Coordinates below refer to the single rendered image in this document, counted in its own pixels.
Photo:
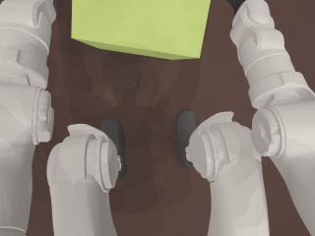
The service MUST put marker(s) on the left robot forearm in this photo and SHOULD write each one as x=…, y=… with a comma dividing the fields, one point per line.
x=25, y=35

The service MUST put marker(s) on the right robot upper arm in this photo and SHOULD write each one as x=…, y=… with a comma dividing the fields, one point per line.
x=285, y=133

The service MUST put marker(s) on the right robot forearm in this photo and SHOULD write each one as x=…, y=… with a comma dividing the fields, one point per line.
x=265, y=62

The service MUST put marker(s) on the left robot upper arm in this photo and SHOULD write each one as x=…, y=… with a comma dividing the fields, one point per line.
x=26, y=119

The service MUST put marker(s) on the robot right hand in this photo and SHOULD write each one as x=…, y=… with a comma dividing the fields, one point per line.
x=235, y=4

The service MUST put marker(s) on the carton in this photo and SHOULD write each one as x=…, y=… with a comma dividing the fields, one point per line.
x=167, y=29

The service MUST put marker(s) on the left robot shin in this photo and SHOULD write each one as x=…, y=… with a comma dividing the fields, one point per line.
x=76, y=130

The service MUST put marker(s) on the left robot thigh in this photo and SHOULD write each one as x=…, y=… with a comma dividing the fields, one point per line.
x=86, y=171

